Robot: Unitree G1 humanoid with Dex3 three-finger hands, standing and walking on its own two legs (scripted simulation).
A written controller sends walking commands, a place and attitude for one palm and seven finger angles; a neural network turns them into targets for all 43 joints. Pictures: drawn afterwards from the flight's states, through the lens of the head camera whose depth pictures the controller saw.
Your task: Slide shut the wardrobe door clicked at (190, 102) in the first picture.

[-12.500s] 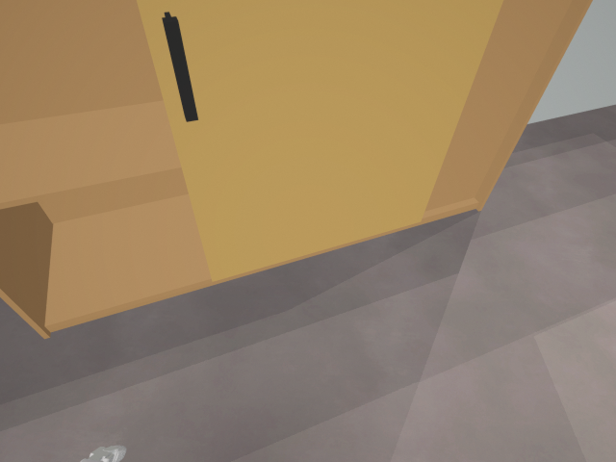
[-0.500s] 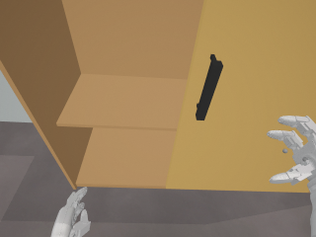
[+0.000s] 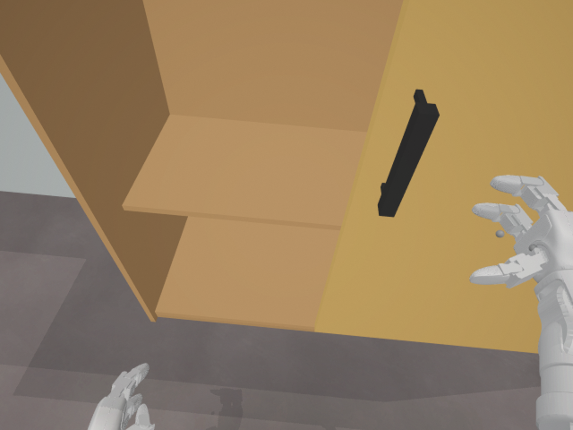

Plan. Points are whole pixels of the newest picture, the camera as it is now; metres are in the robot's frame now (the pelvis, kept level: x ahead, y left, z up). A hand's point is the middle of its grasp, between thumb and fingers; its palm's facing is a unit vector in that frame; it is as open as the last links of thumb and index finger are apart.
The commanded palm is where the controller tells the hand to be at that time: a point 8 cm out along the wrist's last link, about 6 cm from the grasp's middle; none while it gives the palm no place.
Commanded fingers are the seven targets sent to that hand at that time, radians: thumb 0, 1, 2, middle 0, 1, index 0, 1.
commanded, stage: move the hooked fingers beside the handle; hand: right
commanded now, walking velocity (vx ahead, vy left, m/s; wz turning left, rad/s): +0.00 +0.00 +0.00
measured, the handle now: (401, 157) +0.51 -0.15 +0.11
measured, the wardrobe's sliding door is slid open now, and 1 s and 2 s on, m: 0.57 0.57 0.57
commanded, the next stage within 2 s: feel for the door with the fingertips in 1.76 s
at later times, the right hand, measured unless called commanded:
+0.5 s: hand (470, 201) +0.42 -0.23 +0.12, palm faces +0.03 +1.00 -0.01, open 14.0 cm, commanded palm +0.40 -0.28 +0.13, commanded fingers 0.00 0.50 -0.30 0.30 1.20 0.30 1.20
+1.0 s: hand (447, 175) +0.47 -0.20 +0.13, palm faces +0.03 +1.00 -0.01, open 14.0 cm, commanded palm +0.45 -0.26 +0.12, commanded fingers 0.00 0.50 -0.30 0.30 1.20 0.30 1.20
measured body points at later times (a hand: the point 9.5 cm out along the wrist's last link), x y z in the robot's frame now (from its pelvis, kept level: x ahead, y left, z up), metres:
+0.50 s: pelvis +0.01 -0.01 +0.00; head +0.04 +0.00 +0.45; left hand +0.11 +0.25 -0.11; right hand +0.41 -0.28 +0.13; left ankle +0.02 +0.13 -0.73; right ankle -0.03 -0.13 -0.73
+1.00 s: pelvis +0.00 -0.01 -0.01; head +0.06 -0.01 +0.44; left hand +0.04 +0.26 -0.13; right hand +0.46 -0.26 +0.13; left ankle +0.02 +0.13 -0.73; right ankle -0.03 -0.13 -0.73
